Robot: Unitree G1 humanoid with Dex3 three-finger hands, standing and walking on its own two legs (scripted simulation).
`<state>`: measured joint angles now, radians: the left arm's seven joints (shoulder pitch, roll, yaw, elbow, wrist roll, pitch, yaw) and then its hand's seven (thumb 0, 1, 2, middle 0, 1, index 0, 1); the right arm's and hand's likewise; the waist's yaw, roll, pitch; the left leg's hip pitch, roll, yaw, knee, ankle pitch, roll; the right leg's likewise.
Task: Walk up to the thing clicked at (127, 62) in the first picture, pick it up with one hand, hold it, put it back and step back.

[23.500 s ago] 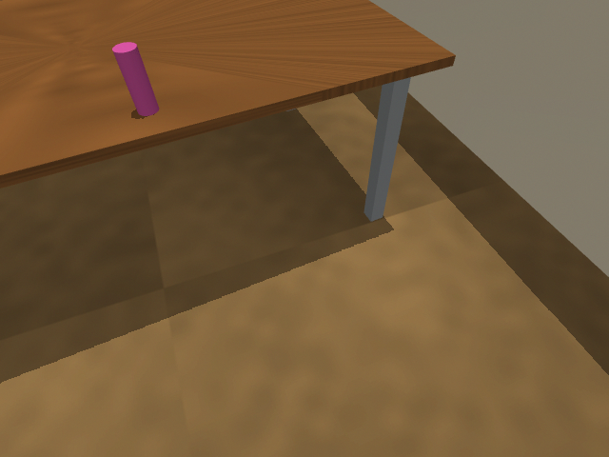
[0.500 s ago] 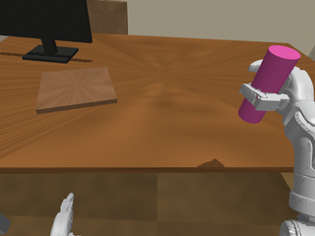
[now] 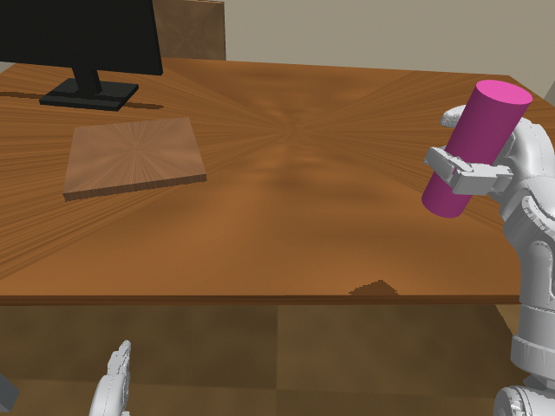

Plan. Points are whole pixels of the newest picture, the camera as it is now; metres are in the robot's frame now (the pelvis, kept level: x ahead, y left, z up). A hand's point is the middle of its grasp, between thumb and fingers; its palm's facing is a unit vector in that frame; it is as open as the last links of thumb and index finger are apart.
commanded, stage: crouch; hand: right
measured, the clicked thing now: (468, 155) +0.34 -0.17 +0.27
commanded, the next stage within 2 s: lower in 1.06 s
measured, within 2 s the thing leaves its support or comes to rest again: neither
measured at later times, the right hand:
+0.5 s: hand (425, 180) +0.41 -0.18 +0.19, palm faces +0.15 +0.99 +0.00, open 7.3 cm
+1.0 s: hand (414, 187) +0.44 -0.18 +0.14, palm faces +0.13 +0.99 +0.00, open 7.3 cm
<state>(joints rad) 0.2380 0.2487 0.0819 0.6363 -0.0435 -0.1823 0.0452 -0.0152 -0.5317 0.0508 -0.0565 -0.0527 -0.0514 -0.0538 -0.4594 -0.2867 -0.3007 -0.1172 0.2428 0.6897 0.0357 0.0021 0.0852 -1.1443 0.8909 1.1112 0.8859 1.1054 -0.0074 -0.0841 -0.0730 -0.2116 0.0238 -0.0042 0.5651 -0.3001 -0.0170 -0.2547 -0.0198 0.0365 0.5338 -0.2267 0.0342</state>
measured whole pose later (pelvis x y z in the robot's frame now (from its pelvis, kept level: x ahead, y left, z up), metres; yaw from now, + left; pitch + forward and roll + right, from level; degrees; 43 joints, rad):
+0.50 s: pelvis +0.00 +0.00 +0.00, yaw +1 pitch +0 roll +0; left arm 0.24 0.23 0.07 0.65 -0.02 -0.22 0.07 -0.02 -0.53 0.06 -0.06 -0.05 -0.05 -0.05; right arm -0.53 -0.28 -0.28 0.32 0.17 0.34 0.00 0.00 0.09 -1.15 0.89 1.12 0.89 1.11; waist 0.03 -0.04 -0.04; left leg -0.29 0.01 -0.02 0.59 -0.30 -0.02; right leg -0.33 -0.03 0.02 0.57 -0.24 0.04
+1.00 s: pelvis +0.01 +0.00 -0.01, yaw +2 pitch +4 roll +0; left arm 0.24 0.22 0.05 0.59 -0.02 -0.17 0.06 -0.01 -0.53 0.05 -0.07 -0.05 -0.06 -0.05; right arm -0.62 -0.34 -0.32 0.68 0.15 0.01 0.06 0.00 0.09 -1.15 0.89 1.11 0.89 1.11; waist 0.06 -0.02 -0.05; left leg -0.38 0.00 -0.03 0.62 -0.31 -0.02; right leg -0.41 -0.04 0.01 0.60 -0.26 0.04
